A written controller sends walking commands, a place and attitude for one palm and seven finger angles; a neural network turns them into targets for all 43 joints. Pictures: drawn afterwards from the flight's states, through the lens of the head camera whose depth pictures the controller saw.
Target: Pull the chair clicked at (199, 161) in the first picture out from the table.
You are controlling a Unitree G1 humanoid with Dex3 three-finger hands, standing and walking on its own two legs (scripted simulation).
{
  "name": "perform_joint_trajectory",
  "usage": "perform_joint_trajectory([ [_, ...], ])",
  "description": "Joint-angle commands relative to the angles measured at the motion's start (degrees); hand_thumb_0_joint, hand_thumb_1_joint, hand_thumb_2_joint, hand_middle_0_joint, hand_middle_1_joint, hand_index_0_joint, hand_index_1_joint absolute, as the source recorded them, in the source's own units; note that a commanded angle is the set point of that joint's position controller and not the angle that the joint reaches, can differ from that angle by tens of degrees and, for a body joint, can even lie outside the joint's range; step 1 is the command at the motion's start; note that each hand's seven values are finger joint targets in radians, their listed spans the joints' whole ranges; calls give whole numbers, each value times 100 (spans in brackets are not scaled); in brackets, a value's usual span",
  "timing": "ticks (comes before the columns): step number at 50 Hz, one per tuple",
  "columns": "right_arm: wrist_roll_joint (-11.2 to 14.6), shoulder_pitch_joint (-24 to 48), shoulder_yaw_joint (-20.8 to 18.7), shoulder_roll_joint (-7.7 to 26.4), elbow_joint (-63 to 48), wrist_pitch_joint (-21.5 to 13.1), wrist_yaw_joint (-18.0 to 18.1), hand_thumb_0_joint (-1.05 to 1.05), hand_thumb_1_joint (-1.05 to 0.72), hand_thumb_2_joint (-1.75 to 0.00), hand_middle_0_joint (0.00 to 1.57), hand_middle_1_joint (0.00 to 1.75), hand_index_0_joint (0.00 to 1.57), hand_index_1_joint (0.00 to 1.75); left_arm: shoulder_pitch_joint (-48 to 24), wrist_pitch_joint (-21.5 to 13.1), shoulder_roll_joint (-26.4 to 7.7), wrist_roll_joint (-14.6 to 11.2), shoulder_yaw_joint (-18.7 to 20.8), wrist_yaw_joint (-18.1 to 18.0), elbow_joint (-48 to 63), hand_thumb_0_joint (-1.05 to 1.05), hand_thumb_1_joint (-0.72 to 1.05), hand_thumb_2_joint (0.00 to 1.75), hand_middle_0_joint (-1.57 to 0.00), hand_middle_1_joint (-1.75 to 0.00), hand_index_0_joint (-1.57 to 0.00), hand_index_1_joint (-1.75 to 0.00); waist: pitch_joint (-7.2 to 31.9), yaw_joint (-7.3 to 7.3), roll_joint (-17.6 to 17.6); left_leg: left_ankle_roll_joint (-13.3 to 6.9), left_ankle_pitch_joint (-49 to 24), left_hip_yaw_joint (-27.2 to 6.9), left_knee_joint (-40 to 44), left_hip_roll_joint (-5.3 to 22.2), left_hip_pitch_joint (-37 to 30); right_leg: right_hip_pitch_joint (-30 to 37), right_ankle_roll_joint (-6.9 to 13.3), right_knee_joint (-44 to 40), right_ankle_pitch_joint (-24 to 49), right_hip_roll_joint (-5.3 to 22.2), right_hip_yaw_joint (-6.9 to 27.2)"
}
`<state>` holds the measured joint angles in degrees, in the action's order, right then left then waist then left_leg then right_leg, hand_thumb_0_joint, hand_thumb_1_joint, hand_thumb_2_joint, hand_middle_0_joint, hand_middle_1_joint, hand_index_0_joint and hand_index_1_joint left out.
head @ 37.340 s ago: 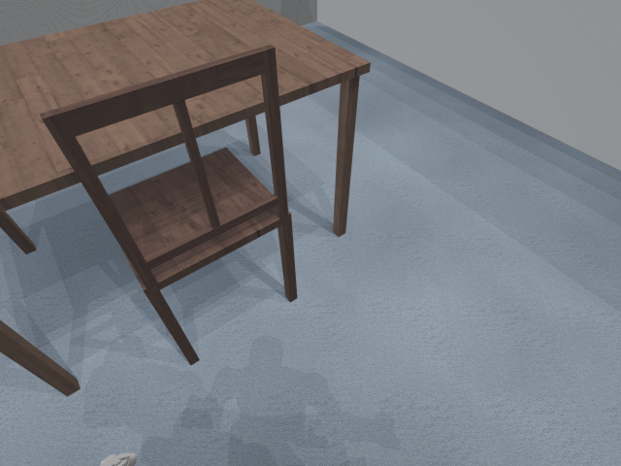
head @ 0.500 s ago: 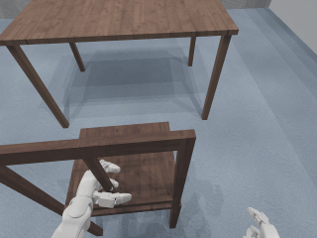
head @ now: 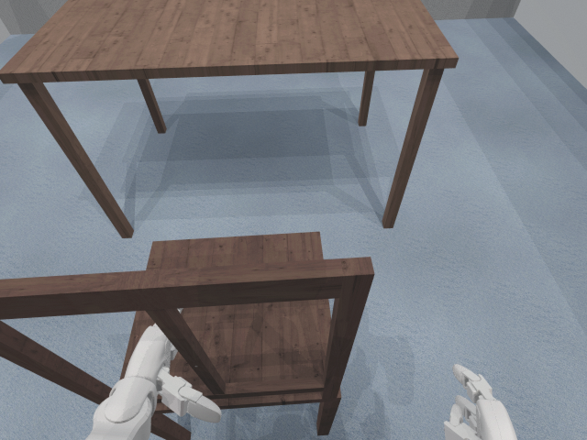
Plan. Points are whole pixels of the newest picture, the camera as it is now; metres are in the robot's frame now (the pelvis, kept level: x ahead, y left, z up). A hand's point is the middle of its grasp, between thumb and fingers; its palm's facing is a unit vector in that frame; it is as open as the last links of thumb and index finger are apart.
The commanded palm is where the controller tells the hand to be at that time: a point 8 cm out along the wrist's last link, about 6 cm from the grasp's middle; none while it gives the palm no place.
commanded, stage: draw the fingers out of the gap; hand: left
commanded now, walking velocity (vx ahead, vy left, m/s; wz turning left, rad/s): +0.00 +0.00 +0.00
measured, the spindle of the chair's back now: (196, 357) +0.24 +0.14 -0.02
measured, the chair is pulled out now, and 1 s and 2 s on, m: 0.61 0.61 0.61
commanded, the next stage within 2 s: draw the hand back to the body in 0.78 s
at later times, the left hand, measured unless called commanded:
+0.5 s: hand (182, 429) +0.16 +0.15 -0.03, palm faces -0.06 -0.99 -0.15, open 17.5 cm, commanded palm +0.14 +0.20 -0.01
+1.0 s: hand out of the picture +0.12 +0.15 -0.01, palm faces +0.04 -1.00 -0.07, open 17.5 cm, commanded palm +0.09 +0.21 +0.01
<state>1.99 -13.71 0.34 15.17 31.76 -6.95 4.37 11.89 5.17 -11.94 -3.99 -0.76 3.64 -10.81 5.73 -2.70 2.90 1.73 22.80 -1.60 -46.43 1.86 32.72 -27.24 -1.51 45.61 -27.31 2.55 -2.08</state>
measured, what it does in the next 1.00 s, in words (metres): stands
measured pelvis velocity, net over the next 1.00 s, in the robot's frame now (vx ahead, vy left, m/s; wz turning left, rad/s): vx -0.02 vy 0.00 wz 0.02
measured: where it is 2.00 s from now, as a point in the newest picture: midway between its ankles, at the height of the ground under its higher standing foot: outside the picture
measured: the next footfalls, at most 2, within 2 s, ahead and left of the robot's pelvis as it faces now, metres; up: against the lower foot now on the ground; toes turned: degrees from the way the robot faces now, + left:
none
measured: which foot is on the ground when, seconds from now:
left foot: down 0.00-1.00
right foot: down 0.00-1.00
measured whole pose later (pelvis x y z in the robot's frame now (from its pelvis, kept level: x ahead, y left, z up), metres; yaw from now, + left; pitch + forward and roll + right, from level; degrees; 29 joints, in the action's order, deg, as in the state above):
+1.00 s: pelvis -0.02 +0.00 -0.02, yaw +1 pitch +10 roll -2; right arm 2.5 -14.7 -0.5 11.6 28.6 -9.5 6.6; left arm 41.6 0.0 -10.8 -7.0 -2.4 2.4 15.3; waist 9.0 -1.4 3.0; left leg 1.9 25.7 -4.1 -57.1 2.1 41.4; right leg -34.4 -1.2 55.1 -30.3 2.1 -3.9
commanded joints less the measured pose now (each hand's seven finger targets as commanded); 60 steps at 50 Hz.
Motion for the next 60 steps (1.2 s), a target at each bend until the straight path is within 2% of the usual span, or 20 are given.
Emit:
perform_joint_trajectory([
  [1,-39,150,-286,686,-785,-248,56,0,-90,-90,20,30,20,30,-577,-204,-1161,38,863,-123,1027,0,-55,20,0,0,0,0,1104,-24,-443,-320,-2206,141,283,-51,-989,110,76,-460,2838,-72,-245],
  [2,-47,205,-260,636,-876,-229,53,0,-90,-90,20,30,20,30,-313,-212,-919,47,688,-96,1158,0,-55,20,0,0,0,0,1149,36,-369,-332,-2156,196,308,-92,-978,169,79,-449,2831,-66,-234],
  [3,-39,251,-284,623,-911,-203,69,0,-90,-90,20,30,20,30,-81,-203,-1089,42,874,-135,1210,0,-55,20,0,0,0,0,1141,112,-427,-326,-2208,167,337,-69,-916,276,119,-445,2849,-69,-252],
  [4,-21,268,-257,560,-988,-204,52,0,-90,-90,20,30,20,30,177,-211,-761,41,612,-118,1341,0,-55,20,0,0,0,0,1184,122,-231,-323,-2239,218,346,-81,-999,249,108,-429,2804,-64,-247],
  [11,-13,335,-256,546,-1107,-307,72,0,-90,-90,20,30,20,30,587,-249,-517,9,174,-47,1996,0,-55,20,0,0,0,0,996,-39,-131,-330,-1882,118,285,-53,-907,-68,100,-430,2238,-99,-305],
  [15,-14,338,-237,550,-1135,-395,112,0,-90,-90,20,30,20,30,796,-260,-499,11,80,-70,2219,0,-55,20,0,0,0,0,794,-82,-206,-334,-1520,32,287,-68,-763,-265,106,-427,1815,-115,-351],
  [23,-23,451,-243,451,-1214,-429,143,0,-90,-90,20,30,20,30,1548,-214,-560,175,94,-284,2659,0,-55,20,0,0,0,0,688,50,-156,-326,-1095,-51,284,-91,-507,-423,168,-333,1207,-130,-378],
  [27,-4,492,-225,417,-1308,-387,148,0,-90,-90,20,30,20,30,1813,-135,-489,174,26,-263,2796,0,-55,20,0,0,0,0,567,35,-252,-330,-713,-44,233,-106,-367,-615,145,-344,832,-150,-362],
  [29,1,510,-209,394,-1384,-409,157,0,-90,-90,20,30,20,30,1941,-127,-442,193,-103,-250,3093,0,-55,20,0,0,0,0,653,42,-17,-337,-694,-37,217,-131,-380,-582,165,-320,771,-133,-345],
  [34,4,512,-208,363,-1412,-423,194,0,-90,-90,20,30,20,30,2274,-66,-396,183,-170,-265,3243,0,-55,20,0,0,0,0,484,-7,-282,-356,-526,-77,130,-140,-187,-719,149,-327,596,-158,-355],
  [38,14,563,-255,343,-1404,-395,238,0,-90,-90,20,30,20,30,2544,-65,-603,205,79,-270,3292,0,-55,20,0,0,0,0,378,67,-285,-355,-375,-67,58,-145,-16,-796,165,-326,400,-169,-313],
  [39,17,536,-216,327,-1457,-403,231,0,-90,-90,20,30,20,30,2537,-80,-450,228,-123,-250,3404,0,-55,20,0,0,0,0,367,14,-189,-362,-331,-50,54,-164,-40,-867,154,-296,341,-169,-332],
  [43,26,542,-266,303,-1449,-394,260,0,-90,-90,20,30,20,30,2812,-90,-595,198,50,-226,3534,0,-55,20,0,0,0,0,541,68,-214,-374,-415,-60,-61,-168,39,-792,170,-250,413,-175,-281],
  [45,38,536,-278,260,-1472,-428,258,0,-90,-90,20,30,20,30,3002,-132,-458,186,-81,-173,3691,0,-55,20,0,0,0,0,641,69,-58,-379,-568,-39,-105,-174,-47,-811,166,-188,605,-169,-287],
  [46,20,481,-257,168,-1414,-584,267,0,-90,-90,20,30,20,30,2599,-888,73,-509,61,-153,4502,0,-55,20,0,0,0,0,571,88,-311,-333,-785,-48,-313,-225,79,-956,165,-72,806,-256,-460],
  [48,25,462,-318,204,-1145,-665,256,0,-90,-90,20,30,20,30,2899,-1378,-396,-474,412,-144,4132,0,-55,20,0,0,0,0,694,174,-288,-325,-843,-28,-409,-180,136,-904,197,6,876,-275,-373],
  [52,55,449,-382,131,-974,-781,157,0,-90,-90,20,30,20,30,2967,-2199,-275,-616,518,-18,4251,0,-55,20,0,0,0,0,816,218,106,-281,-1099,-20,-555,-169,129,-1064,195,283,1087,-280,-364],
  [56,74,624,-447,98,-798,-773,-23,0,-90,-90,20,30,20,30,3080,-3037,-225,-733,574,395,3855,0,-55,20,0,0,0,0,755,235,-88,-249,-1094,-43,-783,-135,463,-1203,182,518,1163,-267,-340],
  [57,97,671,-485,126,-837,-748,-37,0,-90,-90,20,30,20,30,3238,-3075,-311,-774,682,529,3676,0,-55,20,0,0,0,0,823,248,-207,-263,-1041,-27,-786,-122,421,-1098,169,472,1201,-252,-297],
  [60,180,838,-483,177,-1070,-658,3,0,-90,-90,20,30,20,30,3389,-2740,-543,-882,904,764,3893,0,-55,20,0,0,0,0,1075,326,-98,-296,-910,14,-592,-127,180,-688,159,333,1143,-206,-225],
])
